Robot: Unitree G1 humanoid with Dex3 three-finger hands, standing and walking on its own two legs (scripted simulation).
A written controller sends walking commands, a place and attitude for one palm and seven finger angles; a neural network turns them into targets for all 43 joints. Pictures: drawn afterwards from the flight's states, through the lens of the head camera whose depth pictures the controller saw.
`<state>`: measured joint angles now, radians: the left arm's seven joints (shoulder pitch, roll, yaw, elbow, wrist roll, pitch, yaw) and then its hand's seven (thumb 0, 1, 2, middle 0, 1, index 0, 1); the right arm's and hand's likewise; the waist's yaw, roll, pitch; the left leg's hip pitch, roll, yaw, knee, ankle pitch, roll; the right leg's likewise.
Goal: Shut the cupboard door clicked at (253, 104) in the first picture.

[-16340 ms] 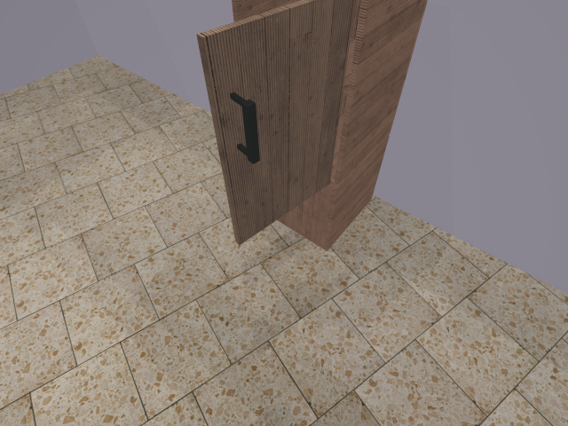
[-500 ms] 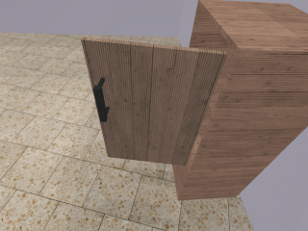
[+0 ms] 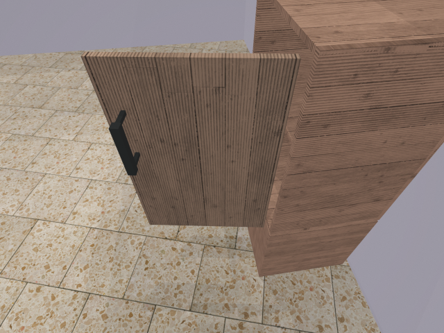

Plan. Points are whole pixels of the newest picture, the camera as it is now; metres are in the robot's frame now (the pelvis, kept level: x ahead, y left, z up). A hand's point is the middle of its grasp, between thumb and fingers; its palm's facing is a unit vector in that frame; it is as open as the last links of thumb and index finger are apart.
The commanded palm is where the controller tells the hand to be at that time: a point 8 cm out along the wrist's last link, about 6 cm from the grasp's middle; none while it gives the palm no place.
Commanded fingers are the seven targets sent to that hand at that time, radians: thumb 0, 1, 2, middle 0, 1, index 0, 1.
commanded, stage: come to a stop and stand still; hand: left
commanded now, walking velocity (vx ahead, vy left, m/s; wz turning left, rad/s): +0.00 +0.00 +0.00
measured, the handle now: (127, 144) +0.48 +0.23 +0.07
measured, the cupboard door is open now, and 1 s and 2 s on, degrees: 80 80 80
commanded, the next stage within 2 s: look again from close up in 1.10 s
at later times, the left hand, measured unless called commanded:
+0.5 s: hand out of the picture -0.02 +0.13 -0.16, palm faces +0.03 -0.98 -0.20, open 7.3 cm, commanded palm none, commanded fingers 0.00 0.90 0.90 -0.20 -0.30 -0.20 -0.30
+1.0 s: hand out of the picture +0.02 +0.13 -0.16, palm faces +0.05 -0.98 -0.21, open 7.3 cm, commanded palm none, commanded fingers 0.00 0.90 0.90 -0.20 -0.30 -0.20 -0.30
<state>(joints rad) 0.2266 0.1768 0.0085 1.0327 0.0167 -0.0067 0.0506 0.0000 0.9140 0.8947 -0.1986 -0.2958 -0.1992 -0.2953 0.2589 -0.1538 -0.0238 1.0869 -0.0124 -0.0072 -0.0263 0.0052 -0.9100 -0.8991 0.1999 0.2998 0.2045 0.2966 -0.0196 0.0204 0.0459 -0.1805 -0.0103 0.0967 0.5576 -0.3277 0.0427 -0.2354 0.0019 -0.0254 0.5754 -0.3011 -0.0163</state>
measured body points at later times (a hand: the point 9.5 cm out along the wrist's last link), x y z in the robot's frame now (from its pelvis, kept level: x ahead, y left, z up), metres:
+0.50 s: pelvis -0.01 -0.04 +0.01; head +0.00 -0.06 +0.46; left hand -0.03 +0.18 -0.14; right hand -0.06 -0.26 -0.15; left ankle -0.02 +0.09 -0.73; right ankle +0.01 -0.11 -0.73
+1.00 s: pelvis +0.03 -0.04 +0.01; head +0.04 -0.05 +0.46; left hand +0.02 +0.19 -0.15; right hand +0.03 -0.25 -0.15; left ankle -0.02 +0.09 -0.73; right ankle +0.01 -0.11 -0.73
